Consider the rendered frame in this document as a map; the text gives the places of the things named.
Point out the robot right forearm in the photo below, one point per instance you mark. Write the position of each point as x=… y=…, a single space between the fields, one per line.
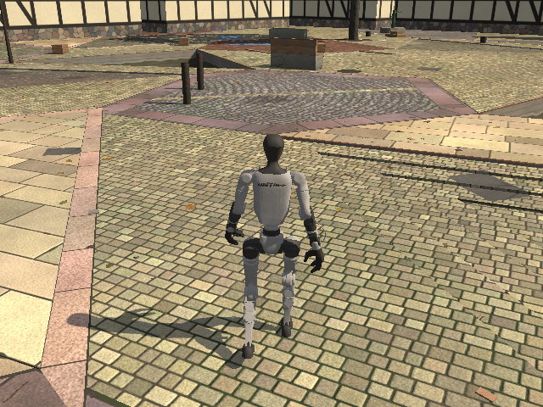
x=312 y=233

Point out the robot right shin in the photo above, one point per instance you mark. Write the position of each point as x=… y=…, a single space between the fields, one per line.
x=288 y=300

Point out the robot right hand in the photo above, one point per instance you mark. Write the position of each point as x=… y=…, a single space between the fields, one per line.
x=319 y=258

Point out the robot left forearm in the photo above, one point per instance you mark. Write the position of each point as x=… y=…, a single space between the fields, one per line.
x=232 y=220

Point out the robot left upper arm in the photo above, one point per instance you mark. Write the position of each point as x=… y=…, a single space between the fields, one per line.
x=244 y=180

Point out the robot left hand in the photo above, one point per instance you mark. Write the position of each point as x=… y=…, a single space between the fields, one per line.
x=237 y=233

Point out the robot right upper arm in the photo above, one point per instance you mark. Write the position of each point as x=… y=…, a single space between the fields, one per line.
x=298 y=179

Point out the robot left foot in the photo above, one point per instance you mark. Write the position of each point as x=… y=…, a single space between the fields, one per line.
x=248 y=351

